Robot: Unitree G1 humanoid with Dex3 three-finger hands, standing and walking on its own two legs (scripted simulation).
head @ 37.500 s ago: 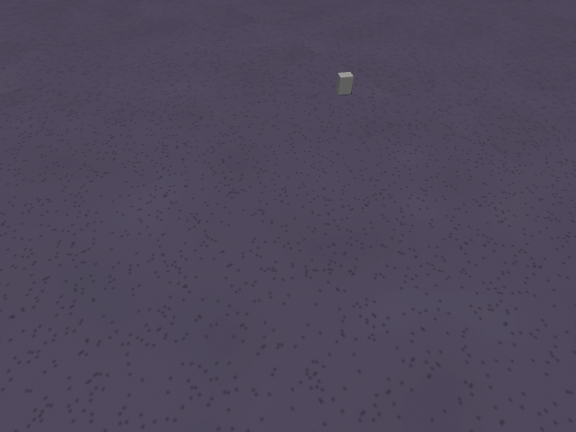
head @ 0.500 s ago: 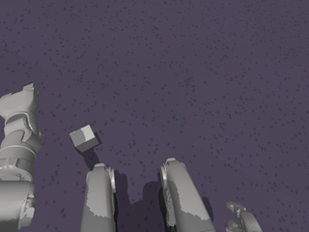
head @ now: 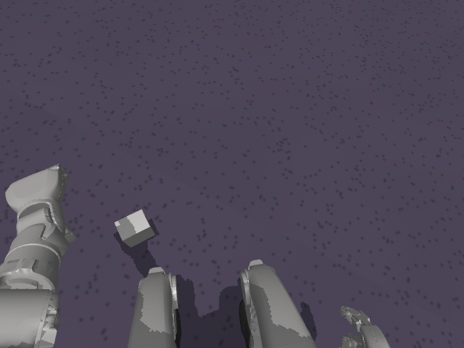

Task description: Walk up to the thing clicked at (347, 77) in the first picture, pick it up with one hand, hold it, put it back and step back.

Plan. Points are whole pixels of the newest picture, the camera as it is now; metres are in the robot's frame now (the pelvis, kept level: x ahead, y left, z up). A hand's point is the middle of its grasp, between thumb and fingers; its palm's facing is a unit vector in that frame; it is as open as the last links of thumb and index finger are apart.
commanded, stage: go down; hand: left
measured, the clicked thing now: (136, 229) +0.43 +0.22 -0.53
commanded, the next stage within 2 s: stand in 1.88 s
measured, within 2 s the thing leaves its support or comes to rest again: neither
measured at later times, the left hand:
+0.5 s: hand (48, 205) +0.39 +0.31 -0.12, palm faces -0.34 -0.22 -0.91, open 13.2 cm
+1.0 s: hand (47, 197) +0.40 +0.31 -0.10, palm faces -0.30 -0.24 -0.92, open 12.3 cm
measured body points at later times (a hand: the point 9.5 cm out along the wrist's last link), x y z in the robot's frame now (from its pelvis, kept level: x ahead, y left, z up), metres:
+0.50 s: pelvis +0.01 +0.00 -0.01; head +0.17 +0.03 +0.41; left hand +0.41 +0.32 -0.07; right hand +0.09 -0.26 -0.13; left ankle +0.06 +0.12 -0.55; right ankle +0.05 -0.14 -0.55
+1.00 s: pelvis +0.01 +0.00 +0.01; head +0.17 +0.03 +0.42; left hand +0.42 +0.31 -0.05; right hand +0.08 -0.26 -0.12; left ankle +0.06 +0.12 -0.55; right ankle +0.05 -0.14 -0.55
